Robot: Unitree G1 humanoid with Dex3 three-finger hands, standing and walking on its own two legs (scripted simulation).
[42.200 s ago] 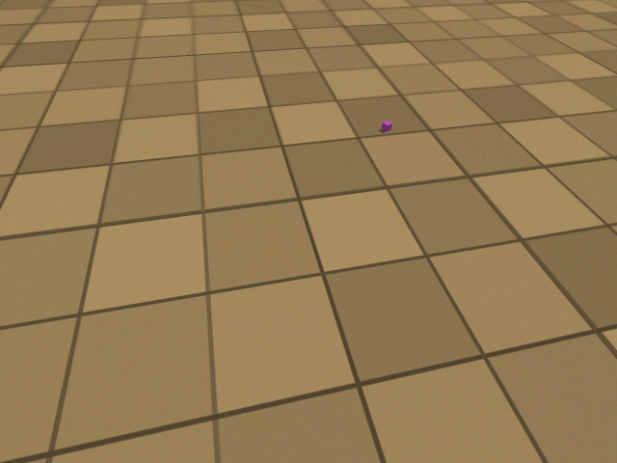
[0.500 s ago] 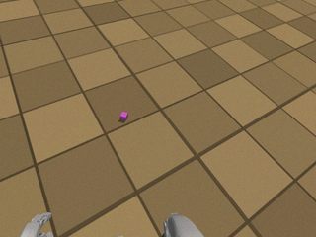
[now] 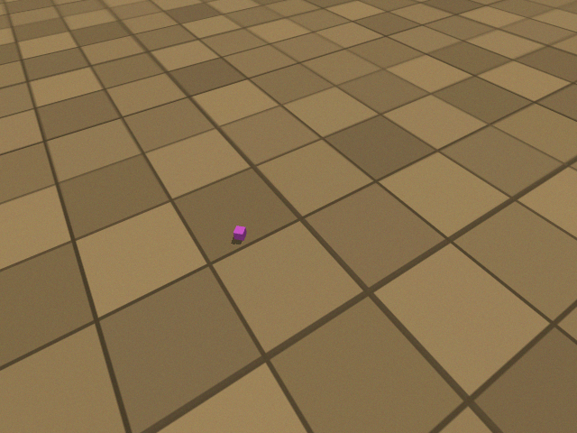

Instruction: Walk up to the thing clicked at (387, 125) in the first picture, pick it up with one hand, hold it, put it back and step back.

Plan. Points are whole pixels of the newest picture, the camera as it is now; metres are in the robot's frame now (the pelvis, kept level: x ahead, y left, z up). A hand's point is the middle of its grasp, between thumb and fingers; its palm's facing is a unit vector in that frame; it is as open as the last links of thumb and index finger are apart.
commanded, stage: step back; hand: left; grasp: from above
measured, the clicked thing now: (240, 233) +1.08 +0.25 -0.74
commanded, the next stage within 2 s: stand in 0.70 s
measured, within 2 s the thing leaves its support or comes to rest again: neither
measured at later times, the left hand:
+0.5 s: hand out of the picture +0.14 +0.25 -0.14, palm faces +0.04 -0.93 -0.37, open 7.4 cm
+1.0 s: hand out of the picture +0.14 +0.26 -0.14, palm faces +0.05 -0.95 -0.32, open 7.4 cm
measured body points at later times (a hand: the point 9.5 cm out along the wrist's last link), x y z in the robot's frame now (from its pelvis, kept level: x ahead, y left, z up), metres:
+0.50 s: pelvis +0.04 -0.01 +0.00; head +0.05 -0.02 +0.45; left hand +0.13 +0.30 -0.11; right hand +0.10 -0.32 -0.13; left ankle +0.02 +0.12 -0.71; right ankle +0.07 -0.12 -0.73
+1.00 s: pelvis +0.06 +0.01 +0.01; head +0.07 +0.02 +0.46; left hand +0.14 +0.31 -0.12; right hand +0.19 -0.28 -0.11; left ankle +0.04 +0.13 -0.73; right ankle +0.07 -0.13 -0.73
